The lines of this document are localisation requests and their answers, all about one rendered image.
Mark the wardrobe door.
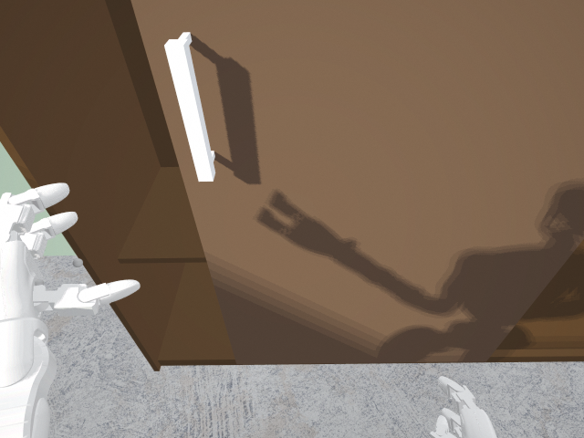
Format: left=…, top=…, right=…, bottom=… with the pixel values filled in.
left=131, top=0, right=584, bottom=364
left=497, top=239, right=584, bottom=349

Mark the left robot hand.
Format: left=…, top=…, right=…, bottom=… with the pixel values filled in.
left=0, top=182, right=141, bottom=321

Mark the robot left forearm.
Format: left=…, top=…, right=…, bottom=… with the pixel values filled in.
left=0, top=317, right=57, bottom=438

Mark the handle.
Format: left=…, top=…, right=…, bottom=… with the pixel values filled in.
left=164, top=32, right=215, bottom=182

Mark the right robot hand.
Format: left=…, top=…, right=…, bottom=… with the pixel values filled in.
left=430, top=376, right=497, bottom=438

